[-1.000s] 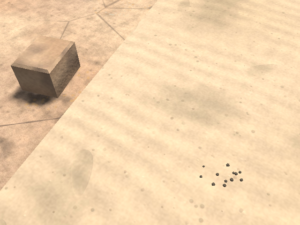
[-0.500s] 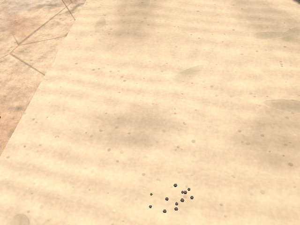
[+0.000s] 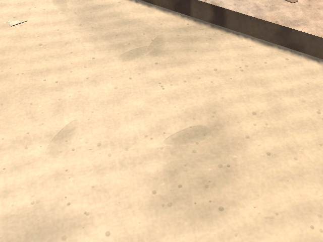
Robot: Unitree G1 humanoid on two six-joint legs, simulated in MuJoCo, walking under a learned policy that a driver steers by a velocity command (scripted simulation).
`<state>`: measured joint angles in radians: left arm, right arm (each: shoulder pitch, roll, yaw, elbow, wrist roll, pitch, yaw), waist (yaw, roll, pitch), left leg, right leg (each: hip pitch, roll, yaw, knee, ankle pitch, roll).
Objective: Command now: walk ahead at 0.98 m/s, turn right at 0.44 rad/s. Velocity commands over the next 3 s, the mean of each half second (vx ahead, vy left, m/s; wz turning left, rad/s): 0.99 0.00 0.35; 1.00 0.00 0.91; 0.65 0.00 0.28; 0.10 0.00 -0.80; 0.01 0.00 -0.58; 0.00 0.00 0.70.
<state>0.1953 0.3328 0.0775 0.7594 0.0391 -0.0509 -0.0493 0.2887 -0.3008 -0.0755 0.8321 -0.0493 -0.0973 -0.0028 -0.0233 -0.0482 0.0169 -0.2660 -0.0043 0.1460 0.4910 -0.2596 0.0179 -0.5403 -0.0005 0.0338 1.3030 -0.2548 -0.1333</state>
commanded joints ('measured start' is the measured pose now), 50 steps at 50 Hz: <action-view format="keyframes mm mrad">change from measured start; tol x32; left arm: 1 -14 -83 -47 -99 14 3 -24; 9 -300 -18 -77 -190 -1 -34 -33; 14 263 229 15 -49 67 -56 51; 32 188 135 -1 80 -13 -74 78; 50 -278 -20 -86 -248 -3 -12 25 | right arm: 1 101 14 22 18 15 -47 23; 14 259 31 36 -5 64 -16 22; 30 -274 -3 44 -197 26 77 104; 35 307 -170 -32 -30 34 77 52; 50 144 -170 -40 -77 58 19 21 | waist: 1 34 107 38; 9 22 71 105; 15 172 -163 -456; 28 -15 9 121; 38 -104 157 -275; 50 -58 72 41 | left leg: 1 90 273 -372 -349 -50 136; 11 231 211 -161 -161 937 130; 15 -441 5 -225 915 -168 118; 33 -79 -68 75 270 216 196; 36 432 -11 -223 131 26 277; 37 686 206 -793 -13 57 479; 44 -20 65 -588 -295 121 344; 50 4 -21 -508 -267 464 240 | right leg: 1 -227 -67 140 -38 57 7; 12 511 54 -96 -760 127 30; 14 1013 -423 481 -812 -322 2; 15 944 -482 751 -996 -418 -24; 28 417 -194 -285 -1208 466 89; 33 604 -243 -326 -816 1334 122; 35 413 -235 -279 -248 1121 94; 36 118 -27 -263 154 106 120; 37 -285 69 -97 437 -248 168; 50 23 -45 -48 -600 328 186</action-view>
